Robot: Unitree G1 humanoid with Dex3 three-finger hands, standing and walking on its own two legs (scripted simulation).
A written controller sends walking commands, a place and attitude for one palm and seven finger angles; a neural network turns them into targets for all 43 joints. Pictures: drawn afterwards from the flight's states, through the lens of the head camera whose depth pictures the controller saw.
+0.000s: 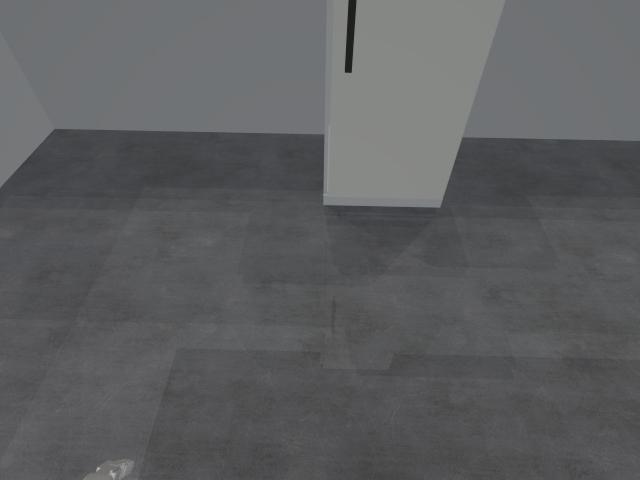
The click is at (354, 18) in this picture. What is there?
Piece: fridge door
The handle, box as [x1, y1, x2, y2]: [345, 0, 356, 72]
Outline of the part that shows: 356,0 348,1 345,72 351,72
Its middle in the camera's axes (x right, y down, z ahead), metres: +0.09 -0.68 +1.17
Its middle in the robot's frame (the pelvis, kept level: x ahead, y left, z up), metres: +1.35 -0.03 +0.09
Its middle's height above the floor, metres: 0.85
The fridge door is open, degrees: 0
